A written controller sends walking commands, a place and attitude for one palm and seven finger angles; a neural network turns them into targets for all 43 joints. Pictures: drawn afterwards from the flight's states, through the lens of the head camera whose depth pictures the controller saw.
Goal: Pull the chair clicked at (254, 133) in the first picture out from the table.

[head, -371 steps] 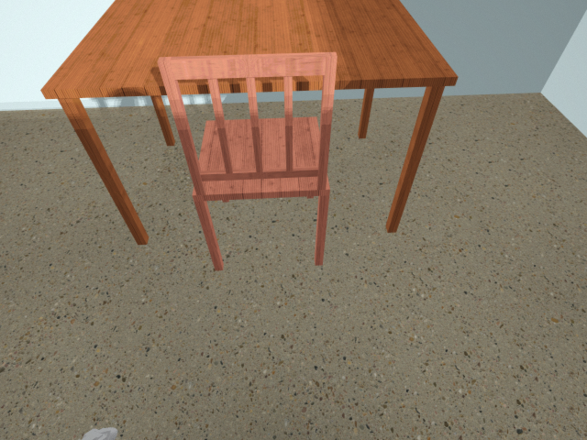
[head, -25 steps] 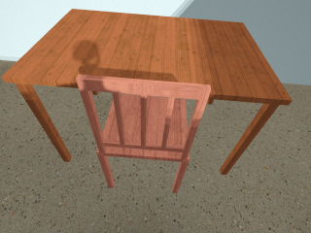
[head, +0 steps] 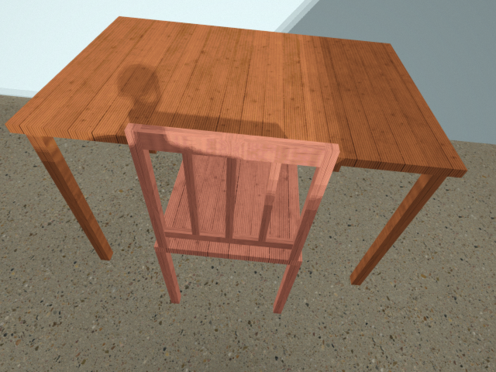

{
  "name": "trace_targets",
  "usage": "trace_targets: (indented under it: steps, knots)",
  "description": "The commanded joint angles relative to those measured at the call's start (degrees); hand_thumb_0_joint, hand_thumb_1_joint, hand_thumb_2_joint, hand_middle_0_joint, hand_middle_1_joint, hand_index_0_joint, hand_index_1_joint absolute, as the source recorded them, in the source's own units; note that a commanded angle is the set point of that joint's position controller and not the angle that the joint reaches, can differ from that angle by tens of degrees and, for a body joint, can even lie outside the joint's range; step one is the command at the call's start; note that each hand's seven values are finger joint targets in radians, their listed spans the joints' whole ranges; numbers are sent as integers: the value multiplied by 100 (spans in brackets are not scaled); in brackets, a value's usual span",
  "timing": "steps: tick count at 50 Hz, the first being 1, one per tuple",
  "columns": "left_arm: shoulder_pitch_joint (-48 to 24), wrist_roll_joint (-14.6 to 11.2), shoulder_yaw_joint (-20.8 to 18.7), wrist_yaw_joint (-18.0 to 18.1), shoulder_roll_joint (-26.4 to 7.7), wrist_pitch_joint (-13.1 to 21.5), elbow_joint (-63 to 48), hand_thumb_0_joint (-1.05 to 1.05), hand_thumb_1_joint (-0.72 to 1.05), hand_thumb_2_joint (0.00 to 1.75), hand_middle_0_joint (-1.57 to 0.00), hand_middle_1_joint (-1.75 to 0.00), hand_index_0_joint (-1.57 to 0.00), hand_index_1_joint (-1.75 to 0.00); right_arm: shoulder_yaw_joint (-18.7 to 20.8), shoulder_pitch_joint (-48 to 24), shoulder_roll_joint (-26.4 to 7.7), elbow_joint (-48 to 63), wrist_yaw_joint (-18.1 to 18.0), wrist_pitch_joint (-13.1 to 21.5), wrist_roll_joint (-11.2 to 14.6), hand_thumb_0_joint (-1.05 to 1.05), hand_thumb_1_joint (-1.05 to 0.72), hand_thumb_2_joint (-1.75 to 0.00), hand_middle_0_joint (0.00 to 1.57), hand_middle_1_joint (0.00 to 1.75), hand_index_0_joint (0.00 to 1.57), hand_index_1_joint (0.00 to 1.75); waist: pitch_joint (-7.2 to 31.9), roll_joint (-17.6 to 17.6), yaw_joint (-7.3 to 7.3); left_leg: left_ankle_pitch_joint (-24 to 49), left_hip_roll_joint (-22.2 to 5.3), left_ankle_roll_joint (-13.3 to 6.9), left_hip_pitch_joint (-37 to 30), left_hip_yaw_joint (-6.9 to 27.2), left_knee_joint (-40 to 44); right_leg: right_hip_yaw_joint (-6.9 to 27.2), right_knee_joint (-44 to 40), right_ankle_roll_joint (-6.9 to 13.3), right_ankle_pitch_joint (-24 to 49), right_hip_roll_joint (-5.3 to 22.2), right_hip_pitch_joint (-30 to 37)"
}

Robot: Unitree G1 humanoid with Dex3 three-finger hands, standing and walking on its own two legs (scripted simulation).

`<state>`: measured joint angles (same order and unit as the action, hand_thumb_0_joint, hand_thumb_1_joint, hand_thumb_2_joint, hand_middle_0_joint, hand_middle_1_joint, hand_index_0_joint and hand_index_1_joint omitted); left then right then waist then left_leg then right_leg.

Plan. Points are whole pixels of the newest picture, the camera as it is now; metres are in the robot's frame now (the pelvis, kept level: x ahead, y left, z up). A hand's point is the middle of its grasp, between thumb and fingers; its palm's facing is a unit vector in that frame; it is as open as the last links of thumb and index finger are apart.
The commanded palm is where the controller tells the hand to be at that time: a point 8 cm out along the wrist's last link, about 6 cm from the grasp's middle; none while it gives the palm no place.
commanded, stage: look again from close up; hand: left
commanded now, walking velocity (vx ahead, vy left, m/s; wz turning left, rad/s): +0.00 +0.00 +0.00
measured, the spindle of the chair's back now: (230, 201) +0.51 +0.07 -0.09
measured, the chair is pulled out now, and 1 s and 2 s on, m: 0.00 0.00 0.00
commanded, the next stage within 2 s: shuffle to correct the standing spot in 0.34 s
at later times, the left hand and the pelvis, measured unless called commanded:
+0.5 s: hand out of the picture -0.01 +0.16 -0.18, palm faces +0.01 -0.99 -0.17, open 7.4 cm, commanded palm none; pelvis +0.02 -0.01 +0.00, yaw +0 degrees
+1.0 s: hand out of the picture +0.04 +0.12 -0.18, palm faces +0.04 -0.99 -0.16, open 7.4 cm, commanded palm none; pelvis +0.07 -0.03 +0.00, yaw +0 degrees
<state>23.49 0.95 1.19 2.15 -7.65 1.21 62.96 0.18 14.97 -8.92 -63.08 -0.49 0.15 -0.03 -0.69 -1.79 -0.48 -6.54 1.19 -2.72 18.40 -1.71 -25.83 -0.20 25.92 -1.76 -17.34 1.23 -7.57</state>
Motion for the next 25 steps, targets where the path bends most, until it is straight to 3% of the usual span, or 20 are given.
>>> trace_targets:
  steps: [1, 7, 10, 13, 15, 18, 20, 22, 25]
  knots:
    - [548, 12, -69, 52, -527, 39, -100, 0, 90, 90, -20, -30, -20, -30, 90, 220, -594, 163, -40, 76, 9, 0, -90, -90, 20, 30, 20, 30, -516, 231, 26, -1151, -574, 59, -439, 818, 767, 332, -679, 300, -183, 346, -874]
    - [487, 6, -90, 50, -546, 31, -115, 0, 90, 90, -20, -30, -20, -30, 82, 253, -597, 156, -47, 91, 5, 0, -90, -90, 20, 30, 20, 30, -352, 288, 8, -951, -583, 53, -541, 837, 775, 287, -653, 296, 11, 357, -692]
    - [427, 10, -88, 45, -555, 26, -125, 0, 90, 90, -20, -30, -20, -30, 72, 240, -598, 147, -49, 89, 12, 0, -90, -90, 20, 30, 20, 30, -481, 160, -5, -896, -584, 52, -500, 806, 786, 276, -694, 288, 44, 367, -693]
    - [413, -4, -88, 48, -559, 36, -116, 0, 90, 90, -20, -30, -20, -30, 68, 277, -602, 123, -52, 103, 9, 0, -90, -90, 20, 30, 20, 30, -269, 176, 8, -580, -593, 51, -730, 769, 707, 282, -679, 283, 209, 395, -634]
    - [358, 2, -85, 46, -580, 26, -132, 0, 90, 90, -20, -30, -20, -30, 61, 279, -600, 116, -53, 95, 17, 0, -90, -90, 20, 30, 20, 30, -436, 160, 8, -635, -581, 56, -623, 754, 736, 288, -716, 282, 143, 384, -660]
    - [384, -8, -90, 47, -574, 30, -115, 0, 90, 90, -20, -30, -20, -30, 62, 296, -596, 107, -54, 98, 15, 0, -90, -90, 20, 30, 20, 30, -274, 149, 9, -547, -594, 55, -774, 746, 714, 295, -706, 279, 200, 395, -616]
    - [339, -6, -84, 45, -580, 22, -116, 0, 90, 90, -20, -30, -20, -30, 55, 285, -588, 95, -61, 90, 18, 0, -90, -90, 20, 30, 20, 30, -474, 135, 11, -567, -570, 62, -667, 728, 718, 324, -739, 291, 150, 378, -676]
    - [356, -7, -93, 50, -576, 25, -116, 0, 90, 90, -20, -30, -20, -30, 56, 308, -578, 85, -61, 100, 15, 0, -90, -90, 20, 30, 20, 30, -346, 173, 15, -472, -583, 61, -765, 719, 708, 307, -710, 287, 221, 390, -621]
    - [396, 14, -104, 15, -575, 15, -59, 0, 90, 90, -20, -30, -20, -30, 74, 384, -618, 19, -54, 67, -13, 0, -90, -90, 20, 30, 20, 30, -448, 116, 29, -1515, -552, 42, -658, 756, 760, 259, -689, 334, -613, 298, -704]
